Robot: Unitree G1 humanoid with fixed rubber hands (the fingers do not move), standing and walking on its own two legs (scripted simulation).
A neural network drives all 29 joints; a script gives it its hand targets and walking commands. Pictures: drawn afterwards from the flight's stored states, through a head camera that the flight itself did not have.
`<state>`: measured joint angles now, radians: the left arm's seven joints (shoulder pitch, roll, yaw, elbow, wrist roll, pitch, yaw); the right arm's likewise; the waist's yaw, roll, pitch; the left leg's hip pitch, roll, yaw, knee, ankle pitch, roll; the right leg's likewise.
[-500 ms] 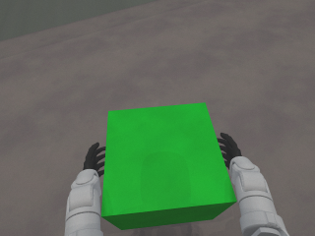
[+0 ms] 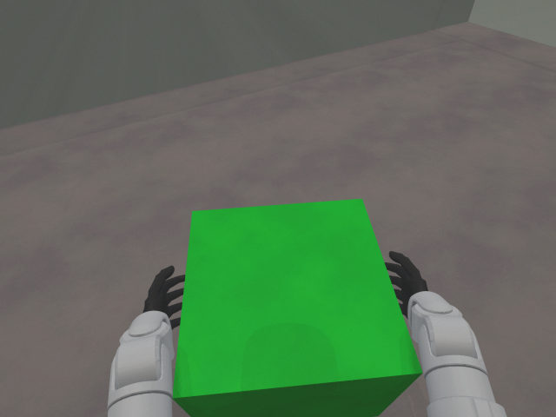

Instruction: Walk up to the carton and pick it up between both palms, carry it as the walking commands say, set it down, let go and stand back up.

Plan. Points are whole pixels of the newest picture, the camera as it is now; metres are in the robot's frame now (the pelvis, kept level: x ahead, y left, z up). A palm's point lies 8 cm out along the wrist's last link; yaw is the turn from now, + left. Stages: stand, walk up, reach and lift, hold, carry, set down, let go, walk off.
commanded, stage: reach and lift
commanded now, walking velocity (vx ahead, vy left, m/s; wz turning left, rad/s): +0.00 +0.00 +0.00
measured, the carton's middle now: (286, 314) +0.32 +0.04 -0.04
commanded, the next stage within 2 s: hold in 1.60 s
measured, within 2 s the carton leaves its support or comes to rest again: neither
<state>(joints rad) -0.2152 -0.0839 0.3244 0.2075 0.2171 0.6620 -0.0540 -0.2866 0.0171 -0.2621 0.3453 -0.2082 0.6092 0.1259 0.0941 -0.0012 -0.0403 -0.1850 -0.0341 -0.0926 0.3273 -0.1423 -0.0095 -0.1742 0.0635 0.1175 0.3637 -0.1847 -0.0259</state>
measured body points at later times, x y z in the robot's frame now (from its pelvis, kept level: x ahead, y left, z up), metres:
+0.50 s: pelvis +0.01 +0.00 +0.00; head -0.03 +0.01 +0.45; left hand +0.29 +0.21 +0.04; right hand +0.31 -0.17 +0.04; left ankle +0.02 +0.13 -0.75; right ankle +0.00 -0.10 -0.75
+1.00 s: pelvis +0.01 +0.01 +0.00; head -0.02 +0.01 +0.45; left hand +0.30 +0.20 +0.03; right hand +0.30 -0.18 +0.03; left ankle +0.02 +0.12 -0.75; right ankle +0.00 -0.10 -0.75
